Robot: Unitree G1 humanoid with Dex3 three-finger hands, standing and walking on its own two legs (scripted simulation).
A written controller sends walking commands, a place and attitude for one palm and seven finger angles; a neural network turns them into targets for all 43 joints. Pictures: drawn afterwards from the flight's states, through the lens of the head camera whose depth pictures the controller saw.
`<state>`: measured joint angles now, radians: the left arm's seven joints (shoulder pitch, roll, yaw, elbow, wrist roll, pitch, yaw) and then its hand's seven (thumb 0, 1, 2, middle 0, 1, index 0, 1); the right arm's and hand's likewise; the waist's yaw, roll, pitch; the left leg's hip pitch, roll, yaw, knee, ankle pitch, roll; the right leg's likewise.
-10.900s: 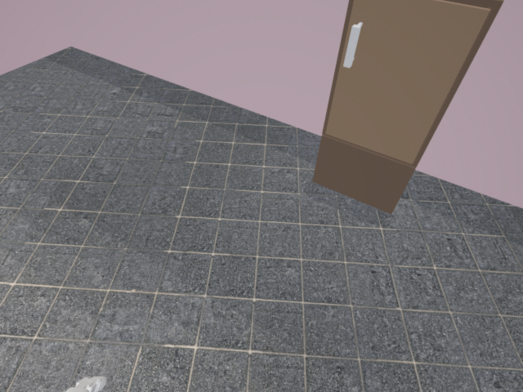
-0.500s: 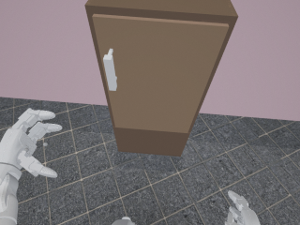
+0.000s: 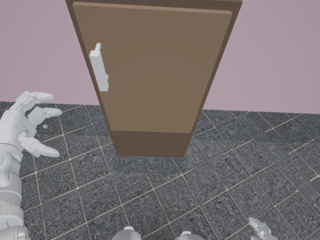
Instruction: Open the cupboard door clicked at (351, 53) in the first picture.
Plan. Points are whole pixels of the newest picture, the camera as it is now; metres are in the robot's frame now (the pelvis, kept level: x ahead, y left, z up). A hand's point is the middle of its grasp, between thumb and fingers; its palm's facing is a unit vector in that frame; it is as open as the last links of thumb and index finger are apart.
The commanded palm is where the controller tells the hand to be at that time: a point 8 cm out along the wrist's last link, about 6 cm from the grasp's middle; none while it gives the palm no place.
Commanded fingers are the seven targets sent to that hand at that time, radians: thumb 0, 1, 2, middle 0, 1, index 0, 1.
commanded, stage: move the hooked fingers beside the handle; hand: left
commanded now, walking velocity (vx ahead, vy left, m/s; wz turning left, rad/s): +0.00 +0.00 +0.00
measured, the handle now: (101, 67) +0.59 +0.19 +0.05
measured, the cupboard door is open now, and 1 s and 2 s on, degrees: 0 0 0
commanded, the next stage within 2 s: slide the fingers in behind the handle in 1.94 s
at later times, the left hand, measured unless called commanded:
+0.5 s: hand (57, 102) +0.43 +0.27 +0.07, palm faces +0.00 -1.00 +0.01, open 14.0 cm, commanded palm +0.42 +0.32 +0.06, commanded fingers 0.00 -0.50 0.30 -0.30 -1.20 -0.30 -1.20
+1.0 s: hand (72, 79) +0.53 +0.26 +0.06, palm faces +0.01 -1.00 +0.00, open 14.0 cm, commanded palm +0.51 +0.30 +0.06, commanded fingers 0.00 -0.50 0.30 -0.30 -1.20 -0.30 -1.20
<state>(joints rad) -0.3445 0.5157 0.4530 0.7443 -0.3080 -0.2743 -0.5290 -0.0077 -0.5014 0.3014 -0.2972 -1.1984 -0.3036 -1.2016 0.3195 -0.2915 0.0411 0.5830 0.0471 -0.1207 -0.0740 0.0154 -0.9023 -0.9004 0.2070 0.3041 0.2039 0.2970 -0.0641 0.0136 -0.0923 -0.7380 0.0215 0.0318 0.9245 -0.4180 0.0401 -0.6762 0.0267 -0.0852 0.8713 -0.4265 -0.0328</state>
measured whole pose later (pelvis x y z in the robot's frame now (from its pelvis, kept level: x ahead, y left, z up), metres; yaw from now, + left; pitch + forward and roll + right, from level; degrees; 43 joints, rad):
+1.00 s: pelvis +0.00 +0.02 -0.02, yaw -2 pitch +23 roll -5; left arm -0.96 0.72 0.49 1.25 -0.11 -0.36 -0.40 -0.01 -0.50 0.30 -0.30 -1.20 -0.30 -1.20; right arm 0.42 -0.29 0.06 0.63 0.00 0.07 -0.04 0.01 -0.90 -0.90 0.21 0.30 0.20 0.30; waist -0.21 0.02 -0.08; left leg -0.98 0.04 0.03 1.04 -0.45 0.07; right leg -0.91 0.04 -0.08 0.94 -0.43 -0.01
